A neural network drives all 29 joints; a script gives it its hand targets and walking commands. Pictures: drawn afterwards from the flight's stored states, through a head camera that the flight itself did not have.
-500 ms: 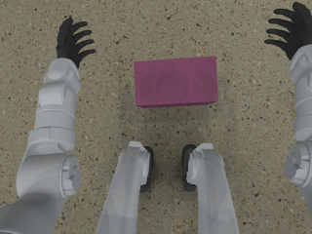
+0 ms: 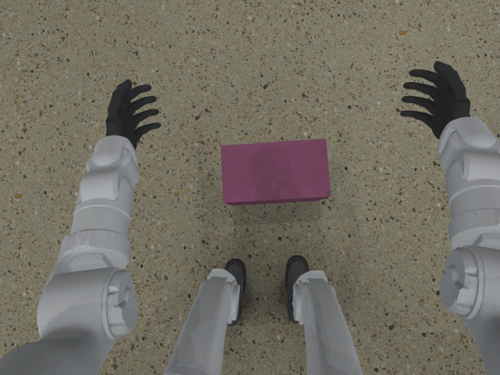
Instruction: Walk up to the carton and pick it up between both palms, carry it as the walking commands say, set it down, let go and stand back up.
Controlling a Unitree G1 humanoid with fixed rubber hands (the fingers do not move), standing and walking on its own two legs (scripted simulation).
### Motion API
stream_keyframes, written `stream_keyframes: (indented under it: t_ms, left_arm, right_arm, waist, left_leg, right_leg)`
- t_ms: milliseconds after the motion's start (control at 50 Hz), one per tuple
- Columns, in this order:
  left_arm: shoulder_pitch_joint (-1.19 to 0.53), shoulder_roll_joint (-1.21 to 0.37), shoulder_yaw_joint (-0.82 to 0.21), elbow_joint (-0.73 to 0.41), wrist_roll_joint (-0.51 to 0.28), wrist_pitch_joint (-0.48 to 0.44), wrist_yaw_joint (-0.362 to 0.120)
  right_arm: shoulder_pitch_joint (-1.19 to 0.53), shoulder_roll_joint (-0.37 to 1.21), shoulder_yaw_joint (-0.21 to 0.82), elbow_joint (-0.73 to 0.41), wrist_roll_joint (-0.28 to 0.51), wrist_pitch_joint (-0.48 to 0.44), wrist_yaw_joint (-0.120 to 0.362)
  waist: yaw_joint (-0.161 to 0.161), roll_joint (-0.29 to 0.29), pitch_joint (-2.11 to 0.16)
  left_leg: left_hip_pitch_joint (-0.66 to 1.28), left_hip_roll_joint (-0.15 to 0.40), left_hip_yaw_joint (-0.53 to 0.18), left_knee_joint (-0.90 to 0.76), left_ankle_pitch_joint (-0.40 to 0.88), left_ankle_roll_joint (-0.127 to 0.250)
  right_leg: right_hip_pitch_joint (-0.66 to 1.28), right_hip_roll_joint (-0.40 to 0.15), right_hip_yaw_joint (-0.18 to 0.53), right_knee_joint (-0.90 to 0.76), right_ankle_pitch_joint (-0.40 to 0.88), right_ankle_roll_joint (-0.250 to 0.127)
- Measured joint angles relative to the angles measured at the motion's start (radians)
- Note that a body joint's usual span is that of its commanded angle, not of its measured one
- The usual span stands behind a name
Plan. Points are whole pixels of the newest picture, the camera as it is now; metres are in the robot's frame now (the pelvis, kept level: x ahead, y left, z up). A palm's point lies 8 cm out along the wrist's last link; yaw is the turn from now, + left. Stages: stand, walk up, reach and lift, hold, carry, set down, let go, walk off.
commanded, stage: let go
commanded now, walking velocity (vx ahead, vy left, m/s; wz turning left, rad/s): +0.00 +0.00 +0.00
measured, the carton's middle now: (274, 175) +0.46 -0.01 -0.57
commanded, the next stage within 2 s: stand in 1.24 s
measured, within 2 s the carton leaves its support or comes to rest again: neither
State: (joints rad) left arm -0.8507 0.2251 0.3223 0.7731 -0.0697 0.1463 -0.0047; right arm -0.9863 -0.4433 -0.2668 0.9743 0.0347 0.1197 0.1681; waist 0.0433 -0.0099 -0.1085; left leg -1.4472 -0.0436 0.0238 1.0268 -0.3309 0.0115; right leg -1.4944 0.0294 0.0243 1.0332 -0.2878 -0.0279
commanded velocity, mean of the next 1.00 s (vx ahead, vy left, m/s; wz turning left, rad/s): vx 0.00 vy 0.00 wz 0.00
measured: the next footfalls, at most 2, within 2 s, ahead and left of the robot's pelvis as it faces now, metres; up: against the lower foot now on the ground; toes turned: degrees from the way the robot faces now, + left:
none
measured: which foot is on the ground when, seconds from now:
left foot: down 0.00-1.00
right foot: down 0.00-1.00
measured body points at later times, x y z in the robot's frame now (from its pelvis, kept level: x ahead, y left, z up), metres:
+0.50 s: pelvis +0.06 +0.01 +0.08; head +0.20 +0.00 +0.51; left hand +0.33 +0.24 -0.01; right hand +0.34 -0.24 -0.01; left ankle +0.05 +0.11 -0.63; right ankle +0.07 -0.10 -0.63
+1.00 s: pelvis +0.08 +0.00 +0.11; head +0.09 +0.00 +0.56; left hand +0.25 +0.23 +0.04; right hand +0.25 -0.23 +0.03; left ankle +0.05 +0.11 -0.63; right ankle +0.07 -0.10 -0.63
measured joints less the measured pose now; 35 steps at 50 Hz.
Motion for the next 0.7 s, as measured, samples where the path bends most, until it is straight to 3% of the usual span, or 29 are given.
stream_keyframes:
  t_ms: [100,280,480,700]
  left_arm:
    - [0.072,-0.001,-0.023,-0.032,0.041,-0.021,-0.016]
    - [0.429,0.022,-0.135,-0.208,0.051,-0.043,-0.062]
    - [0.713,-0.002,-0.215,-0.212,0.043,-0.105,-0.064]
    - [1.020,-0.028,-0.274,-0.316,0.043,-0.125,-0.054]
  right_arm:
    - [0.089,0.044,-0.005,-0.072,-0.030,-0.008,-0.035]
    - [0.485,0.138,0.064,-0.334,-0.027,-0.021,-0.099]
    - [0.788,0.185,0.140,-0.373,-0.026,-0.082,-0.114]
    - [1.119,0.220,0.194,-0.497,-0.039,-0.100,-0.115]
  waist:
    - [-0.009,0.002,0.004]
    - [-0.025,0.012,0.047]
    - [-0.025,0.028,0.045]
    - [-0.028,0.034,0.132]
  left_leg:
    - [0.043,0.000,-0.010,-0.034,0.003,-0.001]
    - [0.310,0.003,-0.029,-0.165,0.009,0.003]
    - [0.673,0.001,-0.034,-0.327,0.017,0.014]
    - [1.103,-0.001,-0.043,-0.532,0.051,0.015]
  right_leg:
    - [0.048,0.000,-0.007,-0.039,0.003,0.000]
    - [0.325,0.004,-0.014,-0.182,0.009,0.004]
    - [0.690,0.002,-0.009,-0.344,0.015,0.012]
    - [1.112,-0.002,-0.006,-0.527,0.035,0.009]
